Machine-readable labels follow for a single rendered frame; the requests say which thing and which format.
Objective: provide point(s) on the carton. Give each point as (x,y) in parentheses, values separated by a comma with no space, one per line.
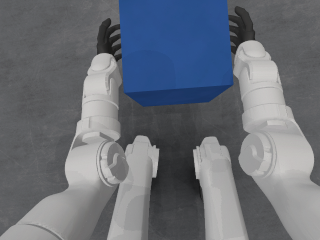
(175,51)

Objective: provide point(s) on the right robot hand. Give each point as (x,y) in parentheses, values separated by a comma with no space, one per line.
(244,31)

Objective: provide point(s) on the left robot hand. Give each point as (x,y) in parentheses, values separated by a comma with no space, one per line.
(104,40)

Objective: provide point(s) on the right robot thigh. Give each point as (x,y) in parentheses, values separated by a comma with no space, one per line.
(222,210)

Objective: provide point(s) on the robot thigh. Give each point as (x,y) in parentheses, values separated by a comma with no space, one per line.
(130,219)
(222,210)

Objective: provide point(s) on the right robot upper arm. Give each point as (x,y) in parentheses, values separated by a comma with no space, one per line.
(281,165)

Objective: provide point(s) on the left robot upper arm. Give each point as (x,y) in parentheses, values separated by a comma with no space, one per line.
(93,172)

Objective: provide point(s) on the left robot thigh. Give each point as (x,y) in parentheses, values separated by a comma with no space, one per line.
(130,219)

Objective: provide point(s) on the robot right forearm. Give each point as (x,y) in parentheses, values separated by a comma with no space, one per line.
(261,91)

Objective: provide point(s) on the robot left forearm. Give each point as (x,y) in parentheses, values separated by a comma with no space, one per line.
(100,103)

